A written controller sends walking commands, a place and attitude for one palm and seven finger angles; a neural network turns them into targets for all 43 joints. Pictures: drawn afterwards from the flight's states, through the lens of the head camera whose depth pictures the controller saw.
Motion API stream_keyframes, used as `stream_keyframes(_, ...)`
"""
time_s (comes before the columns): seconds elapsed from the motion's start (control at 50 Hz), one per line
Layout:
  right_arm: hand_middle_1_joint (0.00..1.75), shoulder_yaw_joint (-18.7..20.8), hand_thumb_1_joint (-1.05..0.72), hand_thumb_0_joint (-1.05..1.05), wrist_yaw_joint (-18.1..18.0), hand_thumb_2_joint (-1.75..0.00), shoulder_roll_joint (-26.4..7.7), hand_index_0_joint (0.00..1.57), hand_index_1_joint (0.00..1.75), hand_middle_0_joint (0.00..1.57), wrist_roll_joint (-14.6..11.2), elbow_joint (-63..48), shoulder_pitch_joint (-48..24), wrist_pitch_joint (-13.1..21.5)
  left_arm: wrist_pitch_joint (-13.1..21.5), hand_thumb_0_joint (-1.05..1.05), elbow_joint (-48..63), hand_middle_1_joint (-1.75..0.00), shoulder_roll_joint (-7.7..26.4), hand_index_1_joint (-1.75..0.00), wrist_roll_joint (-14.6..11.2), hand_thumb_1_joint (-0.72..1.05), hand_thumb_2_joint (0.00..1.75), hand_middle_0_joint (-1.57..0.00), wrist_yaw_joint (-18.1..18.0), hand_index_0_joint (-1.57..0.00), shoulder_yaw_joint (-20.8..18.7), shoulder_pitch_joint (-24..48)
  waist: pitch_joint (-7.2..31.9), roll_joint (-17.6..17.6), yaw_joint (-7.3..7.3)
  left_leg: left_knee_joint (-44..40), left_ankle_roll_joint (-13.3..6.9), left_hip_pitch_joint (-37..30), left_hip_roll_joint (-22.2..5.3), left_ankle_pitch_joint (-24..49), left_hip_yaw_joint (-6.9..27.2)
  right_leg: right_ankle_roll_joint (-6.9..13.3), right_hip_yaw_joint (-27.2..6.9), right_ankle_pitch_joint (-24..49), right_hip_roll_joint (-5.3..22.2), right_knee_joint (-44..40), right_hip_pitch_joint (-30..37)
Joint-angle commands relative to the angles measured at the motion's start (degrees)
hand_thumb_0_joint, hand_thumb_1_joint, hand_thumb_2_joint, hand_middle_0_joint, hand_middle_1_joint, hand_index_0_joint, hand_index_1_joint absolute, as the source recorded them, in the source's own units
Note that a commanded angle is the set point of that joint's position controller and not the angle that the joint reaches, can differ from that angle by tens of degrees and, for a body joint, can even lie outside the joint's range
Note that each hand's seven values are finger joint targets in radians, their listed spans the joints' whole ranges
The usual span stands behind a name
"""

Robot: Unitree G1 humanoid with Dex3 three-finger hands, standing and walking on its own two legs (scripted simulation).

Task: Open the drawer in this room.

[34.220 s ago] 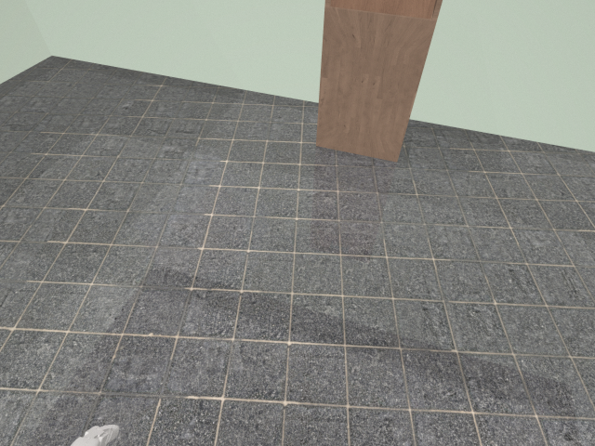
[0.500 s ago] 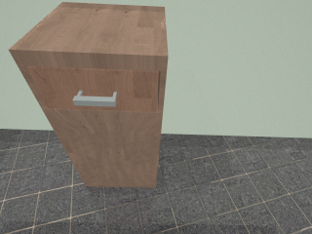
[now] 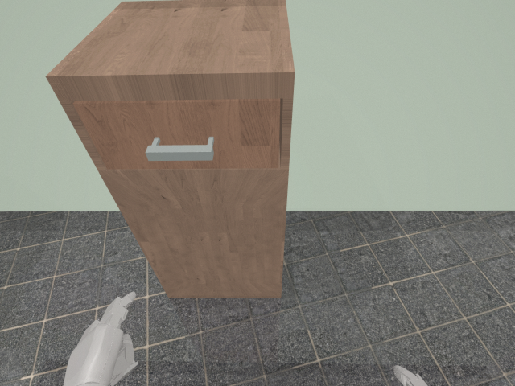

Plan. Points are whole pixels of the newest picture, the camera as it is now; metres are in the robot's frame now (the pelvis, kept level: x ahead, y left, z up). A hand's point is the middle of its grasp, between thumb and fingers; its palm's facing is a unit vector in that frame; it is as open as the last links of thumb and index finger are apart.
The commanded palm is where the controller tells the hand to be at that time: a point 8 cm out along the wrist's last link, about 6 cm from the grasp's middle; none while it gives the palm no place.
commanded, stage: raise the hand with hooked fingers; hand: left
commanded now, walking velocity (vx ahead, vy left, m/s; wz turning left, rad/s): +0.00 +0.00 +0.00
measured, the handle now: (182, 146) +0.57 +0.19 +0.06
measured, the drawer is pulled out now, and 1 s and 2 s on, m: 0.00 0.00 0.00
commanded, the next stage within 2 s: move the hooked fingers above the handle in 1.72 s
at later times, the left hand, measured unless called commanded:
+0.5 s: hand (120, 300) +0.24 +0.23 +0.02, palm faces +0.08 -0.11 -0.99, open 10.1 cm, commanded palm +0.21 +0.22 +0.08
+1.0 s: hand (127, 220) +0.33 +0.21 +0.11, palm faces +0.10 -0.08 -0.99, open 13.0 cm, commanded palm +0.30 +0.22 +0.17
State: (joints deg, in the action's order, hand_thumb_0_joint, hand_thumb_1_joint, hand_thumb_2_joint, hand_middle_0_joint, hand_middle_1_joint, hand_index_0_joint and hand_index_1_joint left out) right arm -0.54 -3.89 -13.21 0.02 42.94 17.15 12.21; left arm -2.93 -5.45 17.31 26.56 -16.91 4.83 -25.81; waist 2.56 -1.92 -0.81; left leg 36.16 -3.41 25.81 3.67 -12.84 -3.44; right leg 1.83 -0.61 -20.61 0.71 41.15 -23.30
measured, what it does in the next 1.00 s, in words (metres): shifts its weight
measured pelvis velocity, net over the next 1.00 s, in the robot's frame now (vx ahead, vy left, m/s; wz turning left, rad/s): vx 0.06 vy -0.02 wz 0.00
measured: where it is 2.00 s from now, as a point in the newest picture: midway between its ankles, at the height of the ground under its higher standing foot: outside the picture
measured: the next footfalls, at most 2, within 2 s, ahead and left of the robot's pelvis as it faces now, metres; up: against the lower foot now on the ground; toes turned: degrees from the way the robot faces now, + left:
none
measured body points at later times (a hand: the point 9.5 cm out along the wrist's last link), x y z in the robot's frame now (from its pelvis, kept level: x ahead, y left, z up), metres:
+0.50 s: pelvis +0.03 -0.03 -0.01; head +0.04 -0.05 +0.44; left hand +0.23 +0.23 +0.07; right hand +0.27 -0.22 -0.09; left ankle +0.07 +0.08 -0.72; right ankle +0.02 -0.12 -0.72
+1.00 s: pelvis +0.06 -0.02 +0.01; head +0.08 -0.06 +0.46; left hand +0.32 +0.22 +0.16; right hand +0.27 -0.25 -0.10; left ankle +0.07 +0.08 -0.72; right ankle +0.02 -0.12 -0.72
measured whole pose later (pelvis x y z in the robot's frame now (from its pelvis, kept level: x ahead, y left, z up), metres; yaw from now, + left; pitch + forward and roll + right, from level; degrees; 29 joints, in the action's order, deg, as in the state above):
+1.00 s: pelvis +0.06 -0.02 +0.01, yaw +0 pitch +3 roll +1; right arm 0.4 -1.0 -15.0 0.7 34.6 5.3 -9.3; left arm -6.3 9.4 27.7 51.6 -6.5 2.5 -7.2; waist 2.0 -4.5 4.5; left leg 31.6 -2.3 18.4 3.2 -16.0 -0.8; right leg 2.1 -1.6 -21.5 -1.8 33.5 -14.6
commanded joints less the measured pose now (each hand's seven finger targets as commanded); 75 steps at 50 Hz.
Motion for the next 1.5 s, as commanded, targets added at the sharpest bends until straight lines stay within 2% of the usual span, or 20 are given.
stream_keyframes(0.0, 0.3, 3.92, -0.9, 0.0, 1.48, -0.9, -7.64, 0.2, 0.3, 0.2, 2.77, -16.19, -13.62, -1.55, 2.88, 0.0, 0.49, -0.45, 1.08, -0.45, 24.18, 0.67, 0.8, -0.22, -8.83, -0.22, 1.69, -3.12, -0.48, 13.87, 3.76, -1.43, 2.89, 6.31, -2.73, -18.6, 6.68, 1.88, -2.29, -18.77, -3.84, -4.65, -17.28)
stream_keyframes(0.02, 0.3, 4.14, -0.9, 0.0, 2.52, -0.9, -7.6, 0.2, 0.3, 0.2, 2.77, -17.81, -15.2, -3.42, 3.16, 0.0, -0.33, -0.47, 0.18, -0.47, 27.89, 0.64, 0.79, -0.22, -9.88, -0.22, 1.73, -5.2, 1.31, 14.41, 5.4, 0.44, 2.58, 6.7, -1.96, -17.1, 5.66, 2.4, -3.45, -19.33, -3.49, -4.56, -16.95)
stream_keyframes(0.06, 0.3, 4.09, -0.9, 0.0, 4.13, -0.9, -7.37, 0.2, 0.3, 0.2, 2.41, -19.63, -17.14, -7.62, 3.32, 0.0, 0.87, -0.5, 3.14, -0.5, 32.99, 0.6, 0.77, -0.22, -11.05, -0.22, -1.72, -6.77, 4.72, 13.62, 8.43, 2.16, 2.49, 7.34, -1.23, -12.63, 4.99, 3.35, -6.52, -15.63, -2.92, -4.26, -13.86)
stream_keyframes(0.1, 0.3, 3.51, -0.9, 0.0, 4.55, -0.9, -6.86, 0.2, 0.3, 0.2, 1.7, -22.18, -19.28, -11.14, 2.35, 0.0, 6.4, -0.53, 5.96, -0.53, 34.88, 0.55, 0.75, -0.22, -11.12, -0.22, -3.08, -3.25, 5.42, 9.9, 8.83, 1.07, 2.27, 7.25, -1.33, -14.63, 4.81, 3.28, -6.89, -17.66, -2.14, -4.54, -12.65)
stream_keyframes(0.16, 0.3, 3.19, -0.9, 0.0, 3.71, -0.9, -6.21, 0.2, 0.3, 0.2, 1.88, -23.23, -19.73, -14.54, 1.42, 0.0, 14.57, -0.57, 12.63, -0.57, 36.21, 0.48, 0.72, -0.23, -11.31, -0.23, -7.6, 7.55, 8.13, 6.65, 7.36, 2.52, 1.36, 3.07, -0.95, -11.77, 5.34, 2.93, -8.62, -14.76, -2.57, -5.59, -11.36)
stream_keyframes(0.2, 0.3, 3.1, -0.9, 0.0, 2.69, -0.9, -5.35, 0.2, 0.3, 0.2, 2.82, -23.66, -19.65, -15.16, 2.18, 0.0, 18.71, -0.6, 13.87, -0.6, 35.5, 0.43, 0.7, -0.23, -11.6, -0.23, -8.38, 13.27, 10.32, 2.35, 5.9, 4.31, 0.9, -1.38, -1.08, -10.0, 5.41, 2.62, -8.98, -12.48, -2.48, -6.02, -11.63)
stream_keyframes(0.26, 0.3, 2.65, -0.9, 0.0, 1.88, -0.9, -4.97, 0.2, 0.3, 0.2, 3.74, -22.21, -20.16, -15.3, 4.5, 0.0, 21.54, -0.64, 15.27, -0.64, 34.74, 0.36, 0.67, -0.24, -11.45, -0.24, -8.34, 21.86, 9.19, -0.6, 3.35, 6.47, 0.61, -5.32, -1.05, -9.24, 6.4, 2.41, -9.84, -11.94, -2.57, -7.12, -14.69)
stream_keyframes(0.34, 0.3, 2.34, -0.9, 0.0, 1.85, -0.9, -5.3, 0.2, 0.3, 0.2, 3.54, -20.99, -20.14, -14.76, 4.73, 0.0, 19.92, -0.7, 13.53, -0.7, 32.48, 0.27, 0.63, -0.25, -9.2, -0.25, -6.46, 20.25, 11.58, -5.14, 3.37, 5.25, 0.64, -7.78, -1.16, -3.5, 6.15, 2.37, -6.75, -1.61, -3.15, -5.42, -10.53)
stream_keyframes(0.38, 0.3, 2.23, -0.9, 0.0, 2.13, -0.9, -5.41, 0.2, 0.3, 0.2, 3.15, -20.54, -19.88, -14.97, 3.01, 0.0, 19.52, -0.74, 11.72, -0.74, 30.99, 0.22, 0.61, -0.25, -6.92, -0.25, -4.81, 17.22, 12.44, -3.73, 3.51, 3.86, 0.74, -8.53, -1.52, 0.09, 6.35, 2.13, -5.44, 3.9, -3.31, -5.03, -7.51)
stream_keyframes(0.48, 0.3, 1.38, -0.9, 0.0, 2.59, -0.9, -5.76, 0.2, 0.3, 0.2, 2.2, -20.32, -19.76, -16.15, 0.09, 0.0, 19.57, -0.81, 13.56, -0.81, 29.05, 0.11, 0.56, -0.26, -0.54, -0.26, -6.55, 10.26, 10.25, 3.81, 5.48, 0.01, 1.01, -6.88, -1.5, 5.76, 5.63, 1.32, -5.95, 13.11, -2.96, -7.07, 0.84)
stream_keyframes(0.56, 0.3, 1.34, -0.9, 0.0, 2.8, -0.9, -5.87, 0.2, 0.3, 0.2, 2.49, -20.39, -19.77, -16.2, 1.15, 0.0, 24.37, -0.87, 17.71, -0.87, 29.5, 0.01, 0.52, -0.26, 0.63, -0.26, -11.24, 9.64, 11.48, 2.53, 7.28, -1.36, 0.92, -8.77, -1.53, 10.63, 4.84, 1.05, -6.06, 19.36, -2.56, -7.86, 5.22)
stream_keyframes(0.64, 0.3, 1.99, -0.9, 0.0, 2.96, -0.9, -5.72, 0.2, 0.3, 0.2, 2.49, -19.37, -19.29, -16.6, 1.82, 0.0, 27.06, -0.93, 17.76, -0.93, 28.95, -0.08, 0.48, -0.27, -0.23, -0.27, -11.78, 14.37, 12.95, -0.34, 6.5, -1.91, 1.17, -11.69, -1.65, 13.35, 4.79, 1.02, -5.04, 20.96, -2.01, -7.84, 5.55)
stream_keyframes(0.72, 0.3, 2.71, -0.9, 0.0, 2.91, -0.9, -6.12, 0.2, 0.3, 0.2, 1.71, -18.74, -19.03, -16.78, 0.45, 0.0, 27.19, -0.99, 17.26, -0.99, 27.38, -0.17, 0.44, -0.28, 0.49, -0.28, -10.72, 17.14, 12.96, 0.32, 5.82, -2.62, 1.1, -13.3, -1.69, 15.17, 4.77, 0.7, -4.19, 22.75, -1.76, -8.61, 6.66)
stream_keyframes(0.84, 0.3, 2.61, -0.9, 0.0, 2.53, -0.9, -6.7, 0.2, 0.3, 0.2, 0.87, -18.16, -19.74, -17.82, -2.28, 0.0, 27.77, -1.08, 19.25, -1.08, 26.44, -0.31, 0.38, -0.29, 5.21, -0.29, -9.27, 24.43, 13.15, 1.88, 5.61, -4.68, 0.84, -15.58, -1.36, 16.93, 4.52, -0.01, -3.32, 24.39, -1.37, -10.48, 9.43)
stream_keyframes(0.96, 0.3, 1.82, -0.9, 0.0, 2.36, -0.9, -7.05, 0.2, 0.3, 0.2, 0.07, -17.83, -20.94, -19.07, -3.84, 0.0, 25.68, -1.17, 25.3, -1.17, 25.48, -0.45, 0.32, -0.3, 9.77, -0.3, -13.27, 31.19, 12.63, 1.16, 6.34, -6.51, 0.83, -16.39, -1.16, 19.5, 4.07, -0.15, -3.36, 28.47, -1.57, -12.23, 13.49)
stream_keyframes(1.0, 0.3, 1.74, -0.9, 0.0, 2.43, -0.9, -6.77, 0.2, 0.3, 0.2, -0.08, -17.63, -20.52, -19.35, -3.9, 0.0, 25.45, -1.2, 24.76, -1.2, 24.27, -0.5, 0.3, -0.3, 11.23, -0.3, -12.58, 33.55, 13.23, 1.79, 6.06, -6.94, 0.86, -16.86, -1.02, 20.86, 3.86, -0.48, -2.82, 30.84, -1.12, -12.27, 15.07)
stream_keyframes(1.18, 0.3, 1.11, -0.9, 0.0, 2.75, -0.9, -7.04, 0.2, 0.3, 0.2, -0.96, -17.38, -21.16, -20.32, -5.06, 0.0, 22.64, -1.2, 25.85, -1.2, 23.14, -0.5, 0.3, -0.3, 17.49, -0.3, -10.19, 47.17, 12.53, -1.05, 4.85, -8.88, 1.21, -19.09, -1.22, 19.69, 4.13, -0.23, -1.26, 25.13, -1.46, -14.77, 14.36)
stream_keyframes(1.3, 0.3, 0.72, -0.9, 0.0, 2.47, -0.9, -7.54, 0.2, 0.3, 0.2, -1.42, -16.87, -21.31, -20.18, -4.4, 0.0, 19.35, -1.2, 29.34, -1.2, 22.4, -0.5, 0.3, -0.3, 20.3, -0.3, -11.59, 56.04, 12.05, 0.28, 4.82, -10.82, 1.26, -18.92, -1.36, 16.02, 4.61, -0.11, -0.9, 20.7, -1.4, -16.49, 14.82)
stream_keyframes(1.38, 0.3, 0.72, -0.9, 0.0, 3.14, -0.9, -7.71, 0.2, 0.3, 0.2, -1.51, -17.33, -20.73, -20.26, -4.17, 0.0, 15.3, -1.2, 27.05, -1.2, 21.43, -0.5, 0.3, -0.3, 22.3, -0.3, -10.93, 49.21, 10.72, 2.15, 5.75, -11.6, 1.34, -17.75, -1.47, 15.41, 4.18, -0.15, -0.47, 19.96, -1.36, -16.92, 15.41)
stream_keyframes(1.48, 0.3, 0.94, -0.9, 0.0, 3.71, -0.9, -7.9, 0.2, 0.3, 0.2, -1.27, -18.04, -20.47, -19.51, -1.46, 0.0, 20.91, -1.2, 28.17, -1.2, 21.33, -0.5, 0.3, -0.3, 22.03, -0.3, -12.0, 50.76, 11.9, 0.41, 5.81, -11.98, 1.22, -18.49, -1.64, 14.76, 4.44, -0.03, -0.34, 17.76, -1.48, -17.15, 14.67)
